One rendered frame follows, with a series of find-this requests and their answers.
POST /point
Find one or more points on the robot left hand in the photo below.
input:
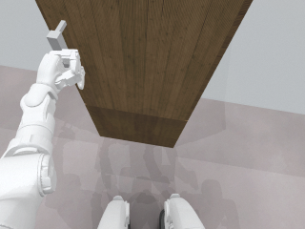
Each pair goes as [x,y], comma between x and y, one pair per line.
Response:
[52,72]

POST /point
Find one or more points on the handle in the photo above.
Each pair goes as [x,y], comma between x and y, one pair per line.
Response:
[56,39]

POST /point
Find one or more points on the robot left forearm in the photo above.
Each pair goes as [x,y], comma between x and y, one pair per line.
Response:
[36,129]

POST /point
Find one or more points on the robot right shin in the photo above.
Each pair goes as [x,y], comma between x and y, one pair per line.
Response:
[170,226]

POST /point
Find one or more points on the robot right thigh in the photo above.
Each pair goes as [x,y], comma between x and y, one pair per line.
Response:
[181,214]

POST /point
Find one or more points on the cupboard door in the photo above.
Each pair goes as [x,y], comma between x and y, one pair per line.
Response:
[148,57]

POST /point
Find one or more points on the robot left upper arm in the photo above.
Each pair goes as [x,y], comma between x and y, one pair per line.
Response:
[24,182]

